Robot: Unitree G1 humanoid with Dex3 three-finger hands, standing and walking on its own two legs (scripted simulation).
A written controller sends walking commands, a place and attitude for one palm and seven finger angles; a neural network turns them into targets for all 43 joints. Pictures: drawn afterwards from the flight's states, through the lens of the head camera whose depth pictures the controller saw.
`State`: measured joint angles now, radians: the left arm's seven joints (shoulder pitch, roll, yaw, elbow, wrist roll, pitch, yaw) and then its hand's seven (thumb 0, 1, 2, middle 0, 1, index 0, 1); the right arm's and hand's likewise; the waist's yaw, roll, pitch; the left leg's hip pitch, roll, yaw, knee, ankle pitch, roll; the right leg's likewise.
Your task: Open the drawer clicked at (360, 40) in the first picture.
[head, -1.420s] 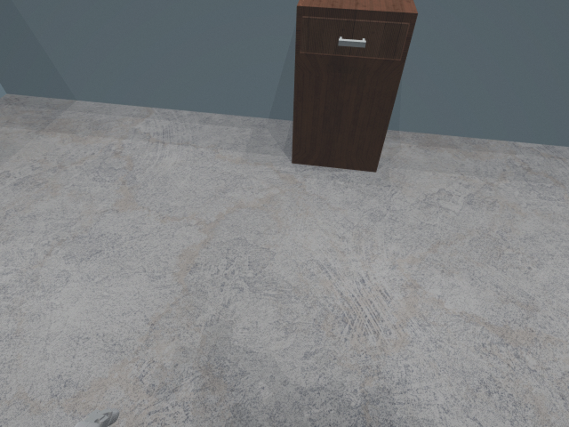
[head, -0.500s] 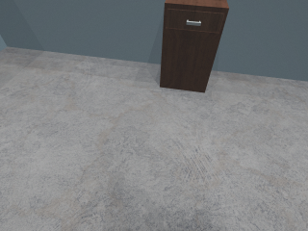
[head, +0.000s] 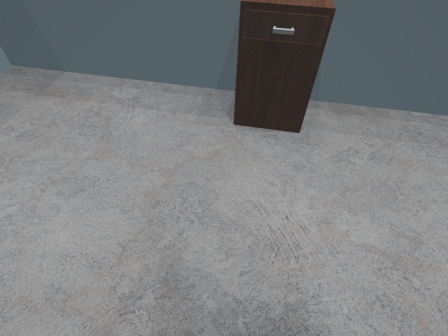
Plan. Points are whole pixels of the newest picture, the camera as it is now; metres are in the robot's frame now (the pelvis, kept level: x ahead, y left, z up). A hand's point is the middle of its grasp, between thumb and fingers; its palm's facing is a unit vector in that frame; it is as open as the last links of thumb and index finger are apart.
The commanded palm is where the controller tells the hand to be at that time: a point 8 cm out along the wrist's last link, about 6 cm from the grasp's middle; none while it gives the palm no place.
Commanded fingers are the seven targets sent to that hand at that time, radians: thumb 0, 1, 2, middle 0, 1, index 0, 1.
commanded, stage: look at it before walking up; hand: left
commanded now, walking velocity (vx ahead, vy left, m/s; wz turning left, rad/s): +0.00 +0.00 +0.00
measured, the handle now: (283, 29) +1.57 -0.23 -0.08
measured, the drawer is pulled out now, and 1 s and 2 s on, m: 0.00 0.00 0.00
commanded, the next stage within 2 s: walk to a spot facing it in 0.02 s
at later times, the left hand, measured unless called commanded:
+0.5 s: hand out of the picture +0.10 +0.17 -0.18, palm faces -0.15 -0.97 -0.21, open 7.4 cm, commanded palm none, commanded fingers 0.00 0.90 0.90 -0.20 -0.30 -0.20 -0.30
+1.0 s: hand (174, 299) +0.24 +0.13 -0.20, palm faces -0.19 -0.97 -0.15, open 7.4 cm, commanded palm none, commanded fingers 0.00 0.90 0.90 -0.20 -0.30 -0.20 -0.30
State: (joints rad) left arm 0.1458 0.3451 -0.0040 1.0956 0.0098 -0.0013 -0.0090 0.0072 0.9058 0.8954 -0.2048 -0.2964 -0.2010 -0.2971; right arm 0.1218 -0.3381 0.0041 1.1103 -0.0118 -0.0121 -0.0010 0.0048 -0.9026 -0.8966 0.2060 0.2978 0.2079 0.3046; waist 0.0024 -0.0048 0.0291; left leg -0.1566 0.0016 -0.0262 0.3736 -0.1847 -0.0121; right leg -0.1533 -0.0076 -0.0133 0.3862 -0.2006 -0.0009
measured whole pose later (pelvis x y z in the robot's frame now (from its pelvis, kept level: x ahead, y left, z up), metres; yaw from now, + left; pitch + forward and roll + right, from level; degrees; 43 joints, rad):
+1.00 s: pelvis +0.27 -0.05 -0.03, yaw -18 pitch +0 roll -2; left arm 0.46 0.15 0.04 1.10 0.02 -0.06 0.01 0.01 0.91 0.90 -0.20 -0.30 -0.20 -0.30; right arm 0.09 -0.16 -0.03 0.97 -0.03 -0.05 0.02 0.01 -0.91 -0.90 0.20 0.30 0.20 0.30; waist 0.05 -0.02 0.04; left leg -0.47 0.07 0.11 0.61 -0.14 0.01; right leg 0.05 0.04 0.06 0.46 -0.48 -0.02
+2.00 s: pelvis +0.69 -0.22 -0.02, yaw -35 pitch +0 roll -3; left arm 0.33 0.20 0.06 1.10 0.02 -0.06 0.00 0.00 0.92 0.90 -0.20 -0.30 -0.20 -0.30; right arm 0.18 -0.20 -0.07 1.00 -0.03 -0.05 0.01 0.01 -0.94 -0.90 0.20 0.30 0.20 0.30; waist 0.01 0.01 0.02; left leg -0.48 0.15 0.11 0.68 -0.20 -0.04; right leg -0.07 0.01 -0.12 0.46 -0.38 -0.01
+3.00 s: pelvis +0.79 -0.29 -0.02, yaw -13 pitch -1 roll +0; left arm 0.28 0.26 0.07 1.01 0.02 0.06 0.02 0.01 0.91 0.90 -0.20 -0.30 -0.20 -0.30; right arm 0.09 -0.21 -0.05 0.92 -0.02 0.02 0.00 0.00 -0.91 -0.90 0.20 0.30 0.20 0.30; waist 0.05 -0.06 0.09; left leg -0.27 0.04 0.12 0.60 -0.31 0.04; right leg -0.38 -0.14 -0.18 0.91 -0.52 0.05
